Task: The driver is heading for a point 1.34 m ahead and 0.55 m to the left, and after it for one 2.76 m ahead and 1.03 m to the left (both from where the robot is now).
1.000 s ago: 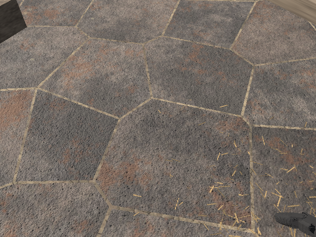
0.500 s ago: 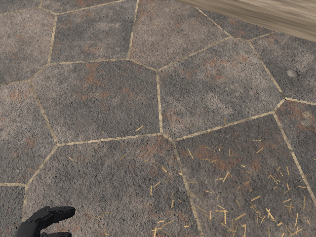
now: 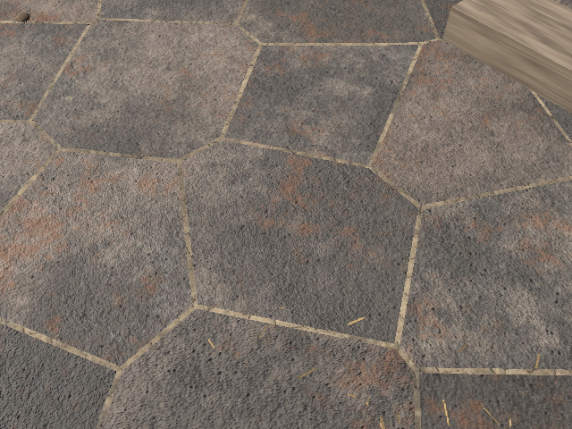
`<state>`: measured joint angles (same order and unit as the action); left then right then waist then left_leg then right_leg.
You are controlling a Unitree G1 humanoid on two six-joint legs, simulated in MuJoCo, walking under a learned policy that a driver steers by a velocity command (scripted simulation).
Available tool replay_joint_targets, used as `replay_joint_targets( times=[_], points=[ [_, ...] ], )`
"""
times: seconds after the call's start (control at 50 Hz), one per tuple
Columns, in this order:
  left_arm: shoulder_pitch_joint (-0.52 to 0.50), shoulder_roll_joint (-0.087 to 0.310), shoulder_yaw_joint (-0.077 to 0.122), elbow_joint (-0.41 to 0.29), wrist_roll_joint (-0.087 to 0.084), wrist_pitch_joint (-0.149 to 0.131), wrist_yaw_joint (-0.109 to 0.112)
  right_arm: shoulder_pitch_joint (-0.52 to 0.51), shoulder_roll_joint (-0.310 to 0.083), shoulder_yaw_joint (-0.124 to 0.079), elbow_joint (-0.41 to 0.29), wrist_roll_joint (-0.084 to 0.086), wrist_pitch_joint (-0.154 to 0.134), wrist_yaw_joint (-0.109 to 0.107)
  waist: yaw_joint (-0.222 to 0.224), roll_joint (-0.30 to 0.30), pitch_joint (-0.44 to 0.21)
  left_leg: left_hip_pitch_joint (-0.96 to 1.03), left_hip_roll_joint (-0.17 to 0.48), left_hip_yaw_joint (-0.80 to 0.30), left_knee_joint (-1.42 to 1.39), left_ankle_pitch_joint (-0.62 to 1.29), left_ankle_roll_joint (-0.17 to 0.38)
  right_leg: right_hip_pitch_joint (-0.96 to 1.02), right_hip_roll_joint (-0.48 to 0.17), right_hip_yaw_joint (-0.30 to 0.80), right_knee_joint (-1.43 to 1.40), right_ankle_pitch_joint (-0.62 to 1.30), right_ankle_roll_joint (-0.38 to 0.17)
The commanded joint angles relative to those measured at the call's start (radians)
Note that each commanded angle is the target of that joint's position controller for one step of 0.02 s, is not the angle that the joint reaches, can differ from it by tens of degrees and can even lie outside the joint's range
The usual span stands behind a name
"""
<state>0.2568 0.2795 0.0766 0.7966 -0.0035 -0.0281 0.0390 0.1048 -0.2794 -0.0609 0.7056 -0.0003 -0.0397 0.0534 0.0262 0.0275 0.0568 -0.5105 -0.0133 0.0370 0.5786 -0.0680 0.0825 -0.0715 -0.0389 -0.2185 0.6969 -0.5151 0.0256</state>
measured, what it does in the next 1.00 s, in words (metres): walks ahead, turning left: right foot, then left foot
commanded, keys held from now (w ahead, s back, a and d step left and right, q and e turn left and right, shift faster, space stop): q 0.08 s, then w+q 0.84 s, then w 0.08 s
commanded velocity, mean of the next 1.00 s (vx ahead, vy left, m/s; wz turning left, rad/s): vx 0.38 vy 0.00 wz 0.57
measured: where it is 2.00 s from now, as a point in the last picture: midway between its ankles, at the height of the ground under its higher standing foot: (139, 281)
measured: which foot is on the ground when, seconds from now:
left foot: down 0.00-0.44, up 0.46-0.90, down 0.92-1.00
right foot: up 0.00-0.42, down 0.44-0.92, up 0.94-1.00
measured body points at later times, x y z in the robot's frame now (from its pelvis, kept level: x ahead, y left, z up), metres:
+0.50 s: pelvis +0.16 -0.04 +0.02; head +0.16 -0.04 +0.47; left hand +0.22 +0.28 -0.06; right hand +0.37 -0.26 -0.08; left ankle +0.12 +0.08 -0.69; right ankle +0.21 -0.15 -0.72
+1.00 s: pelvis +0.35 +0.11 +0.00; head +0.39 +0.14 +0.45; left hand +0.19 +0.35 -0.12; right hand +0.68 +0.04 -0.07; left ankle +0.37 +0.22 -0.72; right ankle +0.27 -0.13 -0.63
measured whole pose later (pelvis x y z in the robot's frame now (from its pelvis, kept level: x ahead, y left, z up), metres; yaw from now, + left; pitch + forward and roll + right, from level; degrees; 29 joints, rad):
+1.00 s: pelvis +0.35 +0.11 +0.00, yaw +37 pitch +2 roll +0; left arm 0.36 0.30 0.05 0.84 -0.02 -0.08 0.01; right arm 0.09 -0.29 -0.06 0.58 0.02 -0.03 0.04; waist 0.06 0.01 0.07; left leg -0.49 -0.06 0.04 0.64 -0.19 0.09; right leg -0.19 -0.08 -0.03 1.08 -0.50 0.02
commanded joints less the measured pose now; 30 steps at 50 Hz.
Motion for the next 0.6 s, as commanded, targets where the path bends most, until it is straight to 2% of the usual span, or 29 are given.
replay_joint_targets(
  times=[0.02, 0.04, 0.06, 0.08, 0.1, 0.12, 0.14, 0.18, 0.24, 0.34, 0.38, 0.42, 0.44, 0.46, 0.48, 0.5, 0.52, 0.54, 0.56, 0.6],
  points=[
    [0.12, 0.082, -0.006, -0.093, 0.025, -0.031, -0.024, 0.236, -0.29, -0.078, -0.06, -0.022, -0.003, -0.023, -0.068, 0.171, -0.526, 0.806, 0.391, -0.727, -0.098, 0.735, 0.375, -0.525, 0.13, 0.304, 0.771, -0.225, 0.054],
    [0.026, 0.144, 0.01, -0.105, -0.012, -0.032, -0.03, 0.178, -0.238, -0.07, -0.084, -0.01, -0.004, -0.017, -0.095, 0.055, -0.452, 0.735, 0.344, -0.623, -0.151, 0.543, 0.334, -0.576, 0.076, 0.351, 0.763, -0.132, 0.031],
    [-0.041, 0.141, 0.009, -0.123, -0.011, -0.027, -0.021, 0.12, -0.191, -0.059, -0.086, 0.014, -0.001, -0.021, -0.075, -0.006, -0.317, 0.607, 0.29, -0.533, -0.182, 0.374, 0.277, -0.614, 0.042, 0.331, 0.688, -0.042, 0.022],
    [-0.068, 0.138, 0.011, -0.118, 0.004, -0.017, -0.007, 0.078, -0.157, -0.049, -0.09, 0.025, 0.006, -0.029, -0.051, -0.045, -0.228, 0.474, 0.252, -0.479, -0.213, 0.28, 0.236, -0.601, 0.011, 0.326, 0.613, 0.015, 0.025],
    [-0.059, 0.149, 0.016, -0.122, 0.01, -0.006, -0.002, 0.066, -0.142, -0.044, -0.093, 0.022, 0.011, -0.037, -0.022, -0.022, -0.203, 0.371, 0.222, -0.456, -0.252, 0.146, 0.218, -0.541, -0.008, 0.335, 0.539, 0.06, 0.019],
    [-0.051, 0.147, 0.019, -0.125, 0.011, 0.002, -0.004, 0.057, -0.143, -0.044, -0.101, 0.011, 0.015, -0.041, -0.005, 0.013, -0.189, 0.303, 0.195, -0.451, -0.29, 0.006, 0.203, -0.492, -0.008, 0.328, 0.479, 0.092, 0.014],
    [-0.046, 0.127, 0.014, -0.125, 0.012, 0.004, -0.007, 0.048, -0.147, -0.046, -0.108, 0.006, 0.016, -0.045, 0.0, 0.037, -0.178, 0.264, 0.173, -0.442, -0.317, -0.097, 0.198, -0.474, -0.005, 0.313, 0.407, 0.114, 0.015],
    [-0.074, 0.102, 0.006, -0.128, 0.015, -0.001, -0.007, 0.055, -0.165, -0.053, -0.116, 0.005, 0.015, -0.059, -0.014, 0.058, -0.164, 0.223, 0.144, -0.433, -0.346, -0.241, 0.194, -0.458, 0.006, 0.301, 0.272, 0.148, 0.026],
    [-0.123, 0.093, 0.0, -0.137, 0.012, -0.017, -0.013, 0.07, -0.186, -0.06, -0.121, 0.012, 0.017, -0.075, -0.039, 0.083, -0.16, 0.213, 0.129, -0.444, -0.345, -0.332, 0.174, -0.438, 0.018, 0.304, 0.121, 0.232, 0.041],
    [-0.181, 0.103, 0.003, -0.154, -0.004, -0.05, -0.028, 0.111, -0.191, -0.06, -0.121, 0.018, 0.029, -0.072, -0.071, 0.112, -0.141, 0.217, 0.124, -0.504, -0.312, -0.421, 0.149, -0.372, 0.054, 0.299, -0.055, 0.263, 0.032],
    [-0.171, 0.107, 0.007, -0.155, -0.013, -0.065, -0.034, 0.115, -0.183, -0.056, -0.121, 0.019, 0.035, -0.068, -0.058, 0.122, -0.128, 0.201, 0.119, -0.534, -0.288, -0.459, 0.14, -0.303, 0.065, 0.294, -0.127, 0.254, 0.013],
    [-0.094, 0.108, 0.017, -0.13, -0.016, -0.077, -0.035, 0.093, -0.153, -0.046, -0.127, 0.02, 0.04, -0.068, 0.001, 0.105, -0.115, 0.116, 0.076, -0.525, -0.222, -0.513, 0.1, -0.13, 0.053, 0.282, -0.26, 0.313, -0.016],
    [-0.014, 0.14, 0.03, -0.112, -0.011, -0.081, -0.029, 0.087, -0.109, -0.032, -0.133, 0.018, 0.037, -0.068, 0.038, 0.061, -0.129, 0.006, 0.033, -0.478, -0.103, -0.544, 0.055, 0.016, -0.036, 0.35, -0.304, 0.277, -0.051],
    [0.085, 0.202, 0.041, -0.098, 0.013, -0.077, -0.02, 0.097, -0.024, -0.008, -0.144, 0.019, 0.033, -0.067, 0.056, -0.107, -0.173, -0.144, -0.078, -0.297, 0.193, -0.552, -0.015, 0.161, -0.234, 0.583, -0.389, 0.069, -0.127],
    [0.115, 0.266, 0.06, -0.079, 0.037, -0.073, -0.032, 0.069, -0.065, -0.014, -0.201, 0.03, 0.016, -0.064, 0.039, -0.271, -0.096, -0.358, -0.085, -0.216, 0.355, -0.523, -0.024, 0.141, -0.37, 0.898, -0.491, -0.174, -0.229],
    [0.061, 0.214, 0.049, -0.097, 0.019, -0.074, -0.032, 0.071, -0.134, -0.03, -0.19, 0.024, 0.009, -0.062, 0.024, -0.224, -0.03, -0.417, -0.004, -0.213, 0.463, -0.447, -0.041, 0.109, -0.368, 0.874, -0.494, -0.231, -0.245],
    [0.033, 0.158, 0.034, -0.104, 0.003, -0.071, -0.027, 0.08, -0.156, -0.04, -0.168, 0.019, 0.011, -0.058, 0.023, -0.187, -0.005, -0.427, 0.009, -0.202, 0.502, -0.374, -0.056, 0.097, -0.313, 0.769, -0.488, -0.163, -0.212],
    [0.015, 0.138, 0.025, -0.112, 0.002, -0.067, -0.024, 0.1, -0.148, -0.043, -0.151, 0.014, 0.013, -0.057, 0.013, -0.164, -0.019, -0.406, 0.022, -0.185, 0.528, -0.315, -0.07, 0.093, -0.269, 0.675, -0.487, -0.069, -0.179],
    [0.01, 0.131, 0.02, -0.106, 0.004, -0.064, -0.021, 0.088, -0.136, -0.042, -0.155, 0.014, 0.012, -0.05, 0.014, -0.162, 0.0, -0.403, 0.042, -0.18, 0.539, -0.255, -0.081, 0.071, -0.248, 0.599, -0.5, 0.037, -0.168],
    [0.025, 0.125, 0.014, -0.098, 0.017, -0.07, -0.018, 0.065, -0.1, -0.034, -0.161, 0.019, 0.008, -0.041, 0.023, -0.153, -0.003, -0.364, 0.056, -0.15, 0.563, -0.15, -0.097, 0.029, -0.212, 0.46, -0.523, 0.218, -0.161]
  ],
)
